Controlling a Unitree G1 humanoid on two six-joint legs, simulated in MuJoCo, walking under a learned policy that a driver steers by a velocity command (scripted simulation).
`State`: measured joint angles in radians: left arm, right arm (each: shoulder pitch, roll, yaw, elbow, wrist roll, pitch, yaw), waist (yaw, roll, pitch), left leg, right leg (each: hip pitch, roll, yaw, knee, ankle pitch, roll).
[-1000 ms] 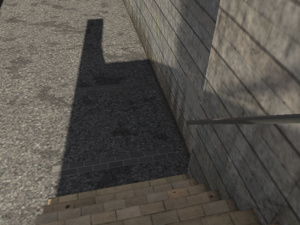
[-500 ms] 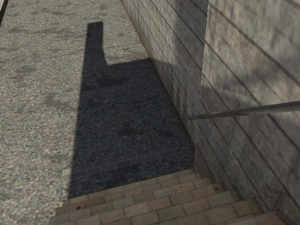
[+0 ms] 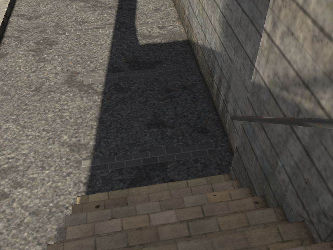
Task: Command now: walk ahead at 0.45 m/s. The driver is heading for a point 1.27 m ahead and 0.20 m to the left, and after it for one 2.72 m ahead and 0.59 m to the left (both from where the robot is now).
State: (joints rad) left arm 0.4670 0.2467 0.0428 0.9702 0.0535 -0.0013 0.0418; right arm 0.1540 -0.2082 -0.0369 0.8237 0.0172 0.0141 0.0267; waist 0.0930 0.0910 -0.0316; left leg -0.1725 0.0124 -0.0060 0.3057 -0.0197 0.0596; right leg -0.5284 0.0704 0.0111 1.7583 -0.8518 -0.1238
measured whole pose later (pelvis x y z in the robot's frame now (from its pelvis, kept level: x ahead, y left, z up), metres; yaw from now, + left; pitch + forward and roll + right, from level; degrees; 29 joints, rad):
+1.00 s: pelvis +0.44 +0.09 -0.46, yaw +2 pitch -1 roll -4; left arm 0.40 0.20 0.03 1.02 0.01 -0.02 0.06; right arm 0.29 -0.22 -0.02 0.97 0.00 -0.03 0.03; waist 0.05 0.04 -0.02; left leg -0.24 0.01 0.04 0.53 -0.23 0.08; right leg -0.62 0.07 0.01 1.99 -0.84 -0.15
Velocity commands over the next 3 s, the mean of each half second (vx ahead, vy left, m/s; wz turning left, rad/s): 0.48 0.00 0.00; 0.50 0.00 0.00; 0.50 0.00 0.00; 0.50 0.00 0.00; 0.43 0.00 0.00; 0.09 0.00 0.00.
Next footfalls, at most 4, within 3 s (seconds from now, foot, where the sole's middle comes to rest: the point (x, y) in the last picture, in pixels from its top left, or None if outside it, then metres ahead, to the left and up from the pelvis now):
0.52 right None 0.33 -0.05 -1.02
0.92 left None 0.49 0.15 -1.23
1.46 right None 0.76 0.02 -1.45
1.90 left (154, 242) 0.94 0.22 -1.66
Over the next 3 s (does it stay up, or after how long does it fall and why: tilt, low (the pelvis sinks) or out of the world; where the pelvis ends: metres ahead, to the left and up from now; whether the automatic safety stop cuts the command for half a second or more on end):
stays up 1.26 0.24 -1.27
